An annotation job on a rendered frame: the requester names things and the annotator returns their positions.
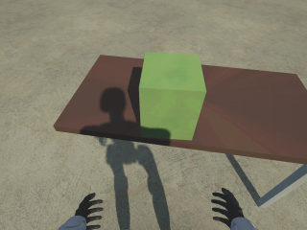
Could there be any table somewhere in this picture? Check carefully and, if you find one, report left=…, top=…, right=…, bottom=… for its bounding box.
left=53, top=55, right=307, bottom=209

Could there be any right robot hand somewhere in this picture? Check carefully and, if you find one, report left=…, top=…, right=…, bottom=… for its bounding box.
left=211, top=188, right=244, bottom=229

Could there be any robot right forearm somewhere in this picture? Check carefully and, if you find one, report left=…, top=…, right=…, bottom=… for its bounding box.
left=230, top=217, right=257, bottom=230

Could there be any carton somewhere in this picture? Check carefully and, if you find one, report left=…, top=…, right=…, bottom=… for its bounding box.
left=138, top=52, right=206, bottom=141

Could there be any left robot hand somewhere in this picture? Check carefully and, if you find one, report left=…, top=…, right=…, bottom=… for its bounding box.
left=75, top=193, right=104, bottom=230

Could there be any robot left forearm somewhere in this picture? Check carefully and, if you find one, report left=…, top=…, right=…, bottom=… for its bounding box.
left=58, top=216, right=86, bottom=230

